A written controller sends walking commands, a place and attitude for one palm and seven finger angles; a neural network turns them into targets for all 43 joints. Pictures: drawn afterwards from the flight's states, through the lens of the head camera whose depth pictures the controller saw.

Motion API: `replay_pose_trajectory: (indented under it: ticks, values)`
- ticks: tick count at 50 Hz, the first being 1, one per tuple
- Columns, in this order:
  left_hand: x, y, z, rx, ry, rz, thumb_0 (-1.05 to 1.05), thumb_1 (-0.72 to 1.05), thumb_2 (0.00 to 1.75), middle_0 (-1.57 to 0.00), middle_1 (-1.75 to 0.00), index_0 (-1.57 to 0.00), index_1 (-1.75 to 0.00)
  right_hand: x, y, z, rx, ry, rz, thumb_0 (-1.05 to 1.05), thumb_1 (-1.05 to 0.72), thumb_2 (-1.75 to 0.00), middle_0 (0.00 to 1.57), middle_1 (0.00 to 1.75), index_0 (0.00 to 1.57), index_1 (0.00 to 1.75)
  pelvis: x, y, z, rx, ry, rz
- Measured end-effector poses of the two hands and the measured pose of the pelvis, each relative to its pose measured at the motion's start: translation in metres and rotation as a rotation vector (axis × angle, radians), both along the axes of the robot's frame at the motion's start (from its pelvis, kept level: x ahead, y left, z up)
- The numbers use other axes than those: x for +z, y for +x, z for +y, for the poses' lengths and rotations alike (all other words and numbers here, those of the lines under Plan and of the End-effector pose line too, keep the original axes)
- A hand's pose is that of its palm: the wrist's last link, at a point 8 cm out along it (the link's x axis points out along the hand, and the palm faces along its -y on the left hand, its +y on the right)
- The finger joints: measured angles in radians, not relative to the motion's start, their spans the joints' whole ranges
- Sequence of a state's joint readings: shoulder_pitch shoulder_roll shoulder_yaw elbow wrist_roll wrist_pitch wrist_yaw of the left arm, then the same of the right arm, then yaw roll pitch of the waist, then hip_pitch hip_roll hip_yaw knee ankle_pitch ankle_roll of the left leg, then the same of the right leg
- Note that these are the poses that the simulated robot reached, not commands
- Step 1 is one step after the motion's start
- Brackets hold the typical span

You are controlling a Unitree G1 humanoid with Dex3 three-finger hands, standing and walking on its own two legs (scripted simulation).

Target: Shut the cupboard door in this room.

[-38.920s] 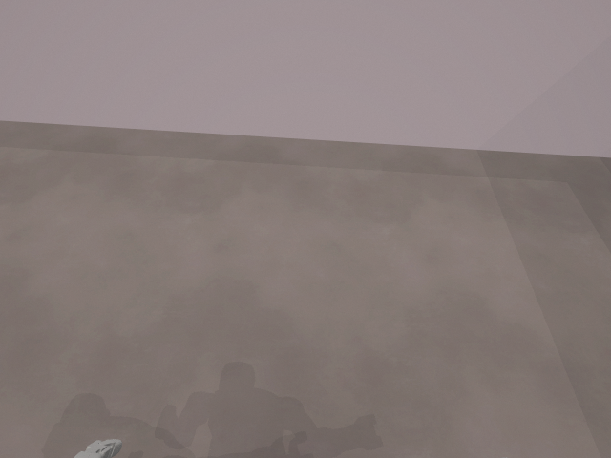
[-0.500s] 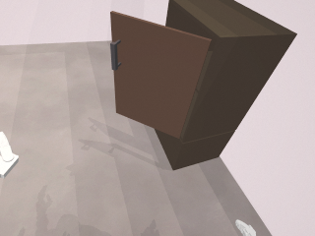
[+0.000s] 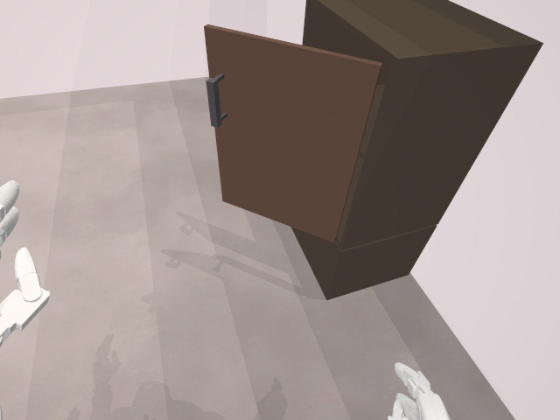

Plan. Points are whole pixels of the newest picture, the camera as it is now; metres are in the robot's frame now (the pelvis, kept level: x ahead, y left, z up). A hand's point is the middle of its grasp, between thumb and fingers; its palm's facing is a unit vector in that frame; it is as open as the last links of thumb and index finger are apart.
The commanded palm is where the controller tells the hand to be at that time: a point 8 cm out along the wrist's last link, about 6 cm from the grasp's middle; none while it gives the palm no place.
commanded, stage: let the arm hang, fingers relaxed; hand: left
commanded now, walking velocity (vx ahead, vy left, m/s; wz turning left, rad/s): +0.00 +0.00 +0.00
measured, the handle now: (218, 100) +0.87 +0.20 +0.02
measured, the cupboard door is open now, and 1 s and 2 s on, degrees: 46 46 46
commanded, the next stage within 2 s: look to check the result in 1.14 s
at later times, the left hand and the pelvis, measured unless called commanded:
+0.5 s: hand out of the picture -0.01 +0.17 -0.18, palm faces +0.07 -0.98 -0.18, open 7.0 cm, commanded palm none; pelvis +0.01 -0.01 +0.00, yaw +3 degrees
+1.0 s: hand out of the picture -0.02 +0.14 -0.18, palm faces +0.08 -0.99 -0.11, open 7.4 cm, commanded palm none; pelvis +0.01 +0.00 +0.00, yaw +1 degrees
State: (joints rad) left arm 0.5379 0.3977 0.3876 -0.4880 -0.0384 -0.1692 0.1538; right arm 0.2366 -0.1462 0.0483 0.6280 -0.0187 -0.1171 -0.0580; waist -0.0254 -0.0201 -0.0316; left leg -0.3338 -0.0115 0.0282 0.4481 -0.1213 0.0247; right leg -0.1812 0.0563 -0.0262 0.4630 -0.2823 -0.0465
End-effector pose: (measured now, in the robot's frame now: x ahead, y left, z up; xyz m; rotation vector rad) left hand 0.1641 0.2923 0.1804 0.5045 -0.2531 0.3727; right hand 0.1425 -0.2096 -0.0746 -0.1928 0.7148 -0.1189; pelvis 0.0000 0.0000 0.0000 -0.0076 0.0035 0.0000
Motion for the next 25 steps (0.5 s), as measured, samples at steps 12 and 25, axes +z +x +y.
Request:
replay_pose_trajectory:
  ticks: [12,25]
  values:
    - [-0.252,-0.015,-0.030,0.064,-0.359,0.986,0.01,0.90,0.90,-0.19,-0.30,-0.20,-0.30,-0.050,-0.010,-0.049,0.005,-0.042,0.219,0.00,-0.90,-0.90,0.21,0.30,0.20,0.30,-0.019,0.001,-0.002,0.033,-0.005,-0.012]
    - [-0.333,-0.179,-0.071,0.249,-0.618,1.572,-0.02,0.98,0.90,-0.20,-0.30,-0.20,-0.30,-0.057,-0.133,-0.039,-0.075,-0.045,0.690,0.00,-0.91,-0.90,0.20,0.30,0.20,0.30,-0.001,0.006,-0.012,0.047,-0.016,-0.021]
